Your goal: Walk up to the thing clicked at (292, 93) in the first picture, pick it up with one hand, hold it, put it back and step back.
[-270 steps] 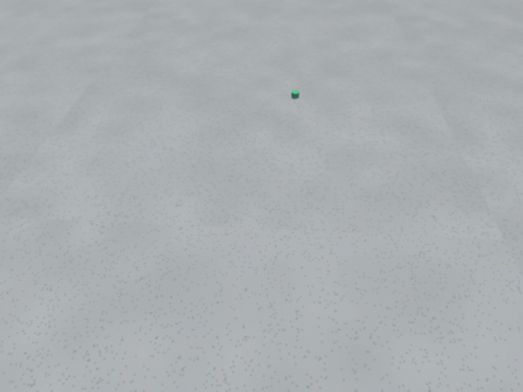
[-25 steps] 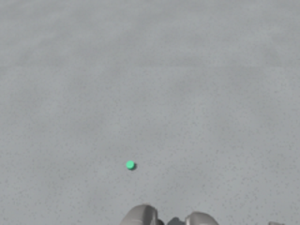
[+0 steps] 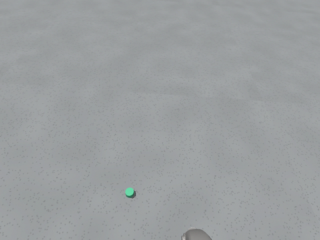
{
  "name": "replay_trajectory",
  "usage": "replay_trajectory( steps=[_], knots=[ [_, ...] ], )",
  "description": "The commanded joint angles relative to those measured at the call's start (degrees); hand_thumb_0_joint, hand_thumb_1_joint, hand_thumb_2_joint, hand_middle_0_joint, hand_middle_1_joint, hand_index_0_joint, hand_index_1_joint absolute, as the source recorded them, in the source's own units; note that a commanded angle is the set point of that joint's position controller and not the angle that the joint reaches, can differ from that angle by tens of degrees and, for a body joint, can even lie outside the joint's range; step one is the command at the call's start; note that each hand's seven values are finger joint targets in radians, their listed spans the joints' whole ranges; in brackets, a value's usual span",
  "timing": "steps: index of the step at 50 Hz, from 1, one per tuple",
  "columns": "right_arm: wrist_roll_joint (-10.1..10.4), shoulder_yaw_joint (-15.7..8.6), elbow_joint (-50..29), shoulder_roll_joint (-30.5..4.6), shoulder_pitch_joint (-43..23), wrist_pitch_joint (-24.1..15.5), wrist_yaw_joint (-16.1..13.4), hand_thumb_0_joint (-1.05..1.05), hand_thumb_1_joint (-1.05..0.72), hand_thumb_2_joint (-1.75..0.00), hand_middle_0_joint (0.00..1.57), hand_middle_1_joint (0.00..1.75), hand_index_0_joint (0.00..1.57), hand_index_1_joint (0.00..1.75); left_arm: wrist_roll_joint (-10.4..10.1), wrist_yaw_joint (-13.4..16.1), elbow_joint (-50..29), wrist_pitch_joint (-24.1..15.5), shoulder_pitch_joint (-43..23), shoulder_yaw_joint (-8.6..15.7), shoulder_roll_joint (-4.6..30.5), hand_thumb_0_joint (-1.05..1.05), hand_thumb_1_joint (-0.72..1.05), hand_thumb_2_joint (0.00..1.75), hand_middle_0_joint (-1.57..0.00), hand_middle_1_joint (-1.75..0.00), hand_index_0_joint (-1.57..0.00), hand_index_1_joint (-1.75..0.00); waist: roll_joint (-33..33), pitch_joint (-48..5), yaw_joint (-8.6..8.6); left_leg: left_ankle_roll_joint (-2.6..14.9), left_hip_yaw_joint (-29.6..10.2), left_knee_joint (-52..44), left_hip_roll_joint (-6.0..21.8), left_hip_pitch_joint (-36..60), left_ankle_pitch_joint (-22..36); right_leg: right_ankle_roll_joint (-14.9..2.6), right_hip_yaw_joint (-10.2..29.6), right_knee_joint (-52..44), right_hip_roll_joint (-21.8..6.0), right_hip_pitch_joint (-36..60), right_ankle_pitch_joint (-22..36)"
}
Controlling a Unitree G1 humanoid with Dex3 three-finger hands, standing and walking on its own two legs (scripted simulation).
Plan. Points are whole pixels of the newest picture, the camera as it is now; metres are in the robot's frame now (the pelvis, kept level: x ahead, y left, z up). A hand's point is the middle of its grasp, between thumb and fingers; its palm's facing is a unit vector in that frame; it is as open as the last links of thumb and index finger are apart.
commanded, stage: walk up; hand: left
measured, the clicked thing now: (129, 192) +0.53 +0.17 -0.74
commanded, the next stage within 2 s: stand in 1.70 s
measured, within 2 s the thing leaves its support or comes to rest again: neither
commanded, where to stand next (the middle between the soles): +0.14 -0.07 m, yaw +0 degrees
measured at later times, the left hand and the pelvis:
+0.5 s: hand (92, 226) +0.20 +0.20 -0.15, palm faces -0.05 -0.94 -0.35, open 7.4 cm; pelvis +0.06 -0.04 -0.01, yaw -2 degrees
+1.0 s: hand out of the picture +0.15 +0.19 -0.14, palm faces +0.00 -0.95 -0.32, open 7.4 cm; pelvis +0.06 -0.06 +0.02, yaw +0 degrees
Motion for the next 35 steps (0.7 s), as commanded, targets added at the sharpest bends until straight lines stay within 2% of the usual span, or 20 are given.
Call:
replay_trajectory(
  steps=[1, 6, 8, 10, 11, 12, 13, 14, 17, 19, 22, 23, 24, 25, 26, 28, 29, 30, 31, 35],
  knots=[
    [0.63, -4.41, -4.51, -17.12, 0.15, -2.35, -1.11, 0.0, -0.9, -0.9, 0.2, 0.3, 0.2, 0.3, -0.31, -0.18, -5.1, -1.84, -5.12, 1.44, 8.39, 0.0, 0.9, 0.9, -0.2, -0.3, -0.2, -0.3, 13.06, 2.71, -1.41, 8.49, -19.31, -21.06, 14.14, 8.36, -8.84, 0.76, -0.33, -6.21, -1.87, -9.35, -1.1],
    [0.68, -3.85, -5.21, -17.12, 0.57, -1.46, -0.37, 0.0, -0.9, -0.9, 0.2, 0.3, 0.2, 0.3, -0.57, 0.05, -5.76, -3.12, -8.15, -0.01, 6.63, 0.0, 0.9, 0.9, -0.2, -0.3, -0.2, -0.3, 15.36, 0.21, -2.11, 9.58, -10.85, -13.52, 13.34, 9.88, 17.26, -0.61, -7.6, -18.97, -2.75, -0.12, -5.04],
    [1.16, -3.21, -5.66, -16.88, -0.36, -0.5, -0.21, 0.0, -0.9, -0.9, 0.2, 0.3, 0.2, 0.3, -0.82, 0.33, -4.73, -3.65, -6.16, -0.11, 5.53, 0.0, 0.9, 0.9, -0.2, -0.3, -0.2, -0.3, 15.66, -1.87, -0.56, 8.58, -6.57, -7.66, 11.94, 5.87, 29.33, -1.53, -10.73, -26.62, -0.68, 10.14, -3.37],
    [2.15, -1.63, -6.51, -13.59, -1.24, 0.24, -0.31, 0.0, -0.9, -0.9, 0.2, 0.3, 0.2, 0.3, -0.75, 1.16, -1.9, -4.18, 0.39, 0.64, 6.93, 0.0, 0.9, 0.9, -0.2, -0.3, -0.2, -0.3, 9.73, -6.51, 3.09, 4.91, -2.18, 4.13, 7.83, 0.48, 30.66, -3.08, -10.59, -35.16, 0.87, 25.0, 5.8],
    [2.62, -0.42, -7.18, -10.61, 0.6, 0.14, -0.51, 0.0, -0.9, -0.9, 0.2, 0.3, 0.2, 0.3, -0.37, 1.59, -1.58, -4.44, 3.74, 2.0, 10.52, 0.0, 0.9, 0.9, -0.2, -0.3, -0.2, -0.3, 1.06, -10.24, 4.67, 2.71, -1.78, 14.18, 5.37, -7.65, 19.81, -5.07, 0.51, -35.56, -5.74, 33.58, 7.35],
    [3.25, 0.54, -8.74, -8.07, -0.29, 0.01, -0.75, 0.0, -0.9, -0.9, 0.2, 0.3, 0.2, 0.3, -0.64, 2.11, -3.09, -4.6, 3.68, 2.65, 15.42, 0.0, 0.9, 0.9, -0.2, -0.3, -0.2, -0.3, -9.79, -10.25, 5.16, 0.52, -1.09, 22.32, -3.06, -19.24, -3.49, -12.22, 21.18, -40.78, -18.37, 35.79, 7.14],
    [2.88, -1.02, -7.89, -12.25, -4.35, 0.65, -1.77, 0.0, -0.9, -0.9, 0.2, 0.3, 0.2, 0.3, -0.96, 2.03, -3.75, -4.29, 1.94, 2.59, 16.09, 0.0, 0.9, 0.9, -0.2, -0.3, -0.2, -0.3, -6.94, -7.71, 6.32, 0.67, -5.87, 26.71, -1.84, -19.12, -17.05, -18.72, 24.34, -40.88, -23.29, 30.68, 8.28],
    [2.92, -1.55, -6.5, -13.64, -3.26, 0.72, -1.89, 0.0, -0.9, -0.9, 0.2, 0.3, 0.2, 0.3, -1.54, 2.14, -4.32, -3.84, -0.09, 2.0, 13.39, 0.0, 0.9, 0.9, -0.2, -0.3, -0.2, -0.3, -2.88, -5.3, 4.75, 0.4, -8.21, 28.12, -0.93, -18.17, -16.0, -17.48, 17.25, -39.71, -20.21, 27.07, 8.63],
    [3.25, -0.74, -2.7, -12.27, 1.46, 0.21, -1.26, 0.0, -0.9, -0.9, 0.2, 0.3, 0.2, 0.3, -1.01, 2.73, -6.02, -3.58, -6.76, 0.21, 9.11, 0.0, 0.9, 0.9, -0.2, -0.3, -0.2, -0.3, -7.09, -3.79, 1.03, 0.31, -3.15, 16.3, 0.58, -12.12, -8.06, -13.15, 3.7, -35.94, -13.39, 19.29, 14.35],
    [2.66, -0.48, -1.52, -10.73, 0.68, 0.35, -0.81, 0.0, -0.9, -0.9, 0.2, 0.3, 0.2, 0.3, -0.62, 2.81, -5.88, -3.52, -7.67, -0.29, 8.54, 0.0, 0.9, 0.9, -0.2, -0.3, -0.2, -0.3, -6.93, -3.7, 1.32, -0.25, -0.97, 7.65, -0.18, -6.62, -4.2, -12.4, 1.17, -33.49, -12.02, 14.53, 18.12],
    [1.85, -0.79, -0.44, -10.26, -0.65, -0.14, -0.92, 0.0, -0.9, -0.9, 0.2, 0.3, 0.2, 0.3, -2.33, 2.78, -5.51, -2.76, -10.13, -1.17, 7.19, 0.0, 0.9, 0.9, -0.2, -0.3, -0.2, -0.3, -4.1, -5.83, -0.66, 0.09, -2.06, -7.27, -1.05, 3.5, 14.08, -8.17, -0.86, -24.88, -10.43, 10.55, 19.73],
    [1.07, -1.46, -1.29, -13.4, -2.74, -0.22, -1.08, 0.0, -0.9, -0.9, 0.2, 0.3, 0.2, 0.3, -2.97, 2.75, -6.07, -2.53, -11.05, -1.77, 5.13, 0.0, 0.9, 0.9, -0.2, -0.3, -0.2, -0.3, 2.35, -5.56, -0.23, 1.81, -11.08, -9.08, 5.07, 3.88, 20.34, -4.95, -2.4, -21.45, -7.89, 7.09, 13.39],
    [1.23, -1.84, -3.0, -17.08, -7.09, -0.51, -1.02, 0.0, -0.9, -0.9, 0.2, 0.3, 0.2, 0.3, -3.39, 2.83, -5.49, -1.98, -9.57, -2.13, 3.59, 0.0, 0.9, 0.9, -0.2, -0.3, -0.2, -0.3, 8.41, -5.21, 1.71, 7.52, -25.89, -14.8, 14.91, -1.05, 17.96, -1.56, -6.22, -16.74, -1.8, 8.29, 1.38],
    [1.84, -1.75, -2.91, -18.48, -10.04, -0.45, -0.76, 0.0, -0.9, -0.9, 0.2, 0.3, 0.2, 0.3, -3.13, 3.34, -3.36, -1.45, -9.71, -1.3, 5.79, 0.0, 0.9, 0.9, -0.2, -0.3, -0.2, -0.3, 11.15, -3.73, 1.48, 12.62, -28.57, -15.44, 18.21, -6.74, 17.02, -1.69, -5.69, -13.9, -1.41, 13.16, -11.36],
    [1.56, -1.41, -2.86, -17.1, -12.74, -0.42, -0.73, 0.0, -0.9, -0.9, 0.2, 0.3, 0.2, 0.3, -2.72, 3.26, -2.72, -1.64, -9.2, -1.34, 5.74, 0.0, 0.9, 0.9, -0.2, -0.3, -0.2, -0.3, 9.85, -3.92, 2.72, 12.2, -26.28, -13.82, 16.68, -7.06, 17.73, -2.06, -5.35, -15.91, -2.05, 14.88, -10.91],
    [1.97, -0.11, -2.23, -13.7, -15.42, -0.02, -0.59, 0.0, -0.9, -0.9, 0.2, 0.3, 0.2, 0.3, -2.43, 2.97, -0.31, -2.59, -7.77, -1.58, 5.03, 0.0, 0.9, 0.9, -0.2, -0.3, -0.2, -0.3, 8.85, -6.14, 4.12, 6.13, -15.23, -8.69, 10.32, -5.53, 21.42, -2.62, -5.04, -26.95, -3.38, 19.25, 3.59],
    [2.47, 0.46, -1.63, -11.89, -14.71, 0.15, -0.47, 0.0, -0.9, -0.9, 0.2, 0.3, 0.2, 0.3, -2.12, 3.0, 0.57, -3.29, -7.55, -1.41, 6.15, 0.0, 0.9, 0.9, -0.2, -0.3, -0.2, -0.3, 8.25, -7.73, 3.81, 3.33, -11.79, -5.45, 7.9, -6.01, 24.12, -3.27, -1.99, -30.21, -5.72, 22.83, 11.94],
    [2.95, 0.69, -0.83, -10.9, -12.85, 0.42, -0.33, 0.0, -0.9, -0.9, 0.2, 0.3, 0.2, 0.3, -2.01, 2.86, 0.21, -3.7, -10.27, -1.34, 7.95, 0.0, 0.9, 0.9, -0.2, -0.3, -0.2, -0.3, 4.97, -8.1, 1.65, 1.49, -8.79, -5.05, 4.24, -4.54, 20.73, -4.33, 1.07, -31.4, -7.87, 21.39, 15.35],
    [2.85, 0.68, 0.3, -10.46, -12.25, 0.58, -0.27, 0.0, -0.9, -0.9, 0.2, 0.3, 0.2, 0.3, -2.16, 2.7, 0.04, -3.64, -12.93, -1.53, 7.9, 0.0, 0.9, 0.9, -0.2, -0.3, -0.2, -0.3, 3.96, -9.26, 0.28, 0.84, -7.33, -6.09, 3.11, 1.27, 17.71, -4.94, 1.81, -31.21, -9.13, 17.96, 15.86],
    [2.65, 1.05, 1.93, -10.0, -17.11, 1.09, 0.17, 0.0, -0.9, -0.9, 0.2, 0.3, 0.2, 0.3, -2.23, 2.83, 2.51, -3.63, -13.96, -2.78, 6.12, 0.0, 0.9, 0.9, -0.2, -0.3, -0.2, -0.3, 2.62, -9.06, 1.32, 1.9, -8.26, -8.15, 4.35, 3.26, 19.1, -2.86, -1.27, -34.3, -7.46, 18.96, 13.19]
  ],
)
